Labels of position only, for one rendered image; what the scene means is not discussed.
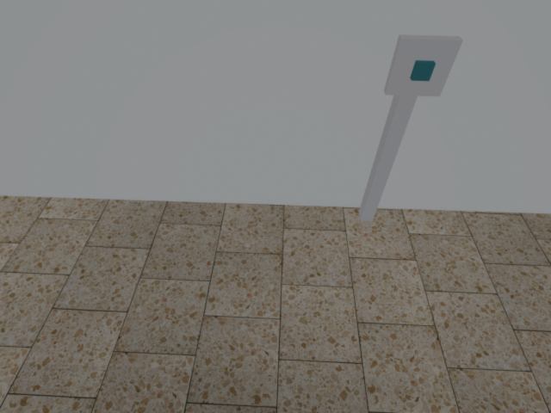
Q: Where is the button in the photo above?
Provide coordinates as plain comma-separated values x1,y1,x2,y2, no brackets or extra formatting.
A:
410,60,436,81

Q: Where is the panel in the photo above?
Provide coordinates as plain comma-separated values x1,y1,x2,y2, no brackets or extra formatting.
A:
359,34,463,221

